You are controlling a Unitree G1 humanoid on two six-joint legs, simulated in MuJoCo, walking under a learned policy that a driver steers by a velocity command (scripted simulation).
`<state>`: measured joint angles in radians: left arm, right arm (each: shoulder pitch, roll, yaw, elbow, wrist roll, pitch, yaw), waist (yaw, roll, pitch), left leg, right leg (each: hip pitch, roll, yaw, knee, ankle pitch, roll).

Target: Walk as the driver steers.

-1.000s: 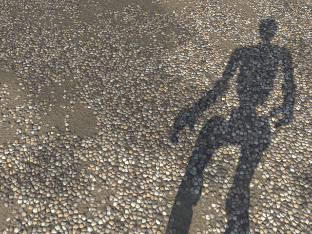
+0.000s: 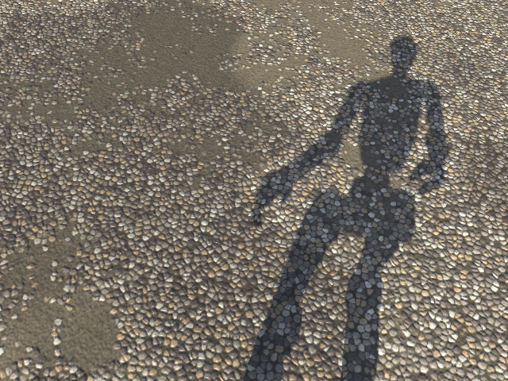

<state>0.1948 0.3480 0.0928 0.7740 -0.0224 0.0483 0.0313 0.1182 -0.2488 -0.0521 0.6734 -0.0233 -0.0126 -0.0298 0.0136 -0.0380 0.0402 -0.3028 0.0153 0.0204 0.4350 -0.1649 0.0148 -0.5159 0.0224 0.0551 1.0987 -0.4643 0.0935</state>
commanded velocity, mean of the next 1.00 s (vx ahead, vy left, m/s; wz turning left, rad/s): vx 0.01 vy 0.00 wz -0.26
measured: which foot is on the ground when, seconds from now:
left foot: down 0.00-0.22, up 0.24-0.62, down 0.64-1.00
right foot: up 0.00-0.20, down 0.22-1.00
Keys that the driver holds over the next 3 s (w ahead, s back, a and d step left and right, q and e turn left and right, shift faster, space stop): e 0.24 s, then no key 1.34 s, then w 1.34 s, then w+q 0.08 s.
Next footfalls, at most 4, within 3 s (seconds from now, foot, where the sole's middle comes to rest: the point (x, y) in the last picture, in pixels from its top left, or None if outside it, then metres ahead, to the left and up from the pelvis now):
0.22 right None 0.04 -0.15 -0.78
0.64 left None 0.08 0.09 -0.78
2.28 left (261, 378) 0.47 -0.01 -0.78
2.84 right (366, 291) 0.72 -0.31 -0.78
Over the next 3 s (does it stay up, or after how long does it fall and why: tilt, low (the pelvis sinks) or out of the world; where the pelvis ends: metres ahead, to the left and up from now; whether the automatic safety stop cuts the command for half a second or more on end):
stays up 0.65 -0.21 0.00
